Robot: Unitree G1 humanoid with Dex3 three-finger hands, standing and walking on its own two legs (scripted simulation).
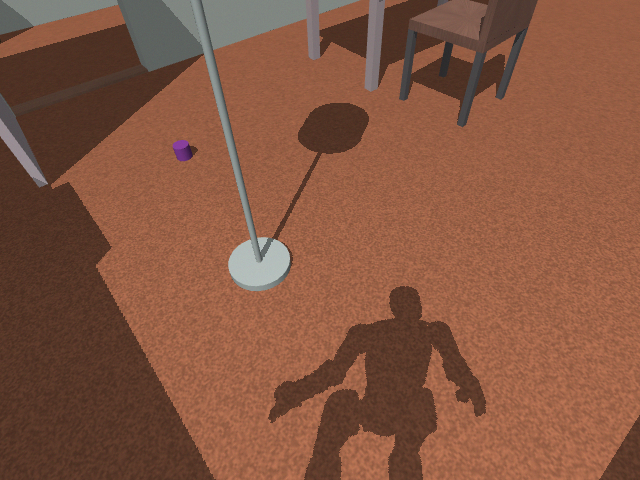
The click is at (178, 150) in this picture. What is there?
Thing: low tin
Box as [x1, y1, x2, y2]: [173, 140, 192, 160]
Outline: 176,141 173,144 173,148 177,158 179,160 189,159 192,154 187,141
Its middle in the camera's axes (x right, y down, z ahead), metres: -0.74 -0.45 +2.06
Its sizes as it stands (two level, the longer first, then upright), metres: 0.084 0.084 0.078
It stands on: the floor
